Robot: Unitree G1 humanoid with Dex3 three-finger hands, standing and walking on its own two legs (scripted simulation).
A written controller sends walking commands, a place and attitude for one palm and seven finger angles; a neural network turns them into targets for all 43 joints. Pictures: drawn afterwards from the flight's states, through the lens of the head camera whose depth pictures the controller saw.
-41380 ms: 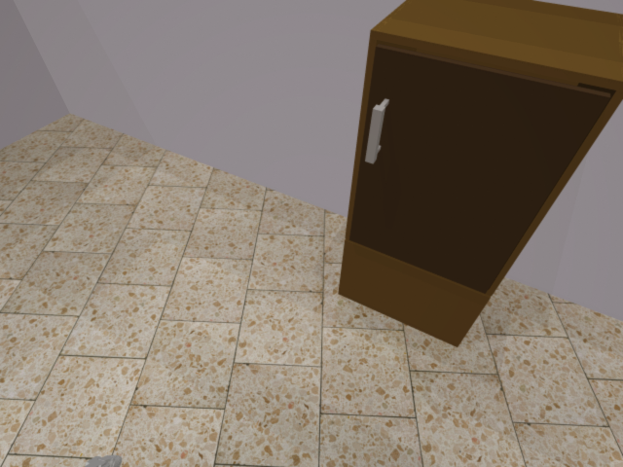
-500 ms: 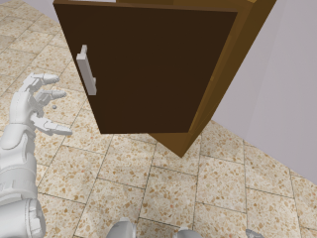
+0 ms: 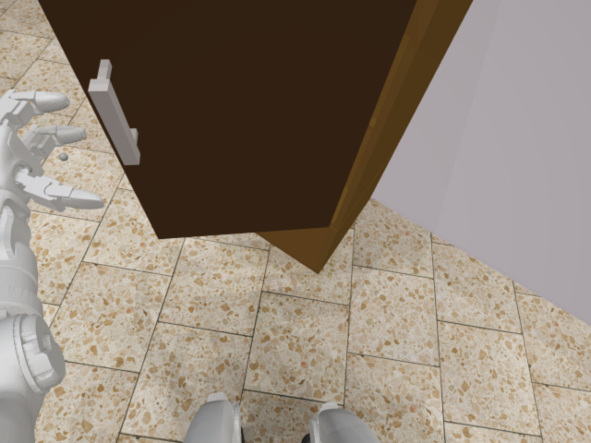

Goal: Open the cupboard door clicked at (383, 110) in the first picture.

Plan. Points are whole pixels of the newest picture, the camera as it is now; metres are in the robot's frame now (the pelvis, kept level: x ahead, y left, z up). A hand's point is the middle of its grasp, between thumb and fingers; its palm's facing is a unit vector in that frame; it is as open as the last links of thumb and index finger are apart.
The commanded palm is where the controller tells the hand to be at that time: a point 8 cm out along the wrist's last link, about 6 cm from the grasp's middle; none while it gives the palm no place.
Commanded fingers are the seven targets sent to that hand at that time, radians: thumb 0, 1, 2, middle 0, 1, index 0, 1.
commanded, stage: move the hooked fingers beside the handle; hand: left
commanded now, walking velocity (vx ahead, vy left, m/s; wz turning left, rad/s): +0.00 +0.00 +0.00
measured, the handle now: (119, 115) +0.54 +0.22 +0.08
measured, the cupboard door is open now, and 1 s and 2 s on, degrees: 41 41 41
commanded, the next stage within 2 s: slide the fingers in behind the handle in 0.86 s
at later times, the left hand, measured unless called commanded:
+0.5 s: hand (60, 152) +0.47 +0.28 +0.08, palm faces +0.09 -1.00 -0.01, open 14.0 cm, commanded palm +0.45 +0.32 +0.07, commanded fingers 0.00 -0.50 0.30 -0.30 -1.20 -0.30 -1.20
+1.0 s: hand (62, 156) +0.47 +0.28 +0.08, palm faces +0.09 -1.00 +0.00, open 14.0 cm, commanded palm +0.45 +0.32 +0.07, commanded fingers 0.00 -0.50 0.30 -0.30 -1.20 -0.30 -1.20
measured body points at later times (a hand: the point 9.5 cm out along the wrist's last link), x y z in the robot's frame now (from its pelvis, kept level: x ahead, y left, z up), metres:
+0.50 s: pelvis +0.01 +0.00 +0.00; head +0.12 +0.04 +0.43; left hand +0.46 +0.34 +0.08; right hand +0.02 -0.27 -0.10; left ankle +0.04 +0.10 -0.67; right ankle -0.01 -0.12 -0.67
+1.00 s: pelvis +0.00 +0.00 +0.00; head +0.11 +0.04 +0.43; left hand +0.46 +0.33 +0.08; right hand +0.03 -0.27 -0.10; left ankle +0.04 +0.10 -0.67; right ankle -0.01 -0.12 -0.67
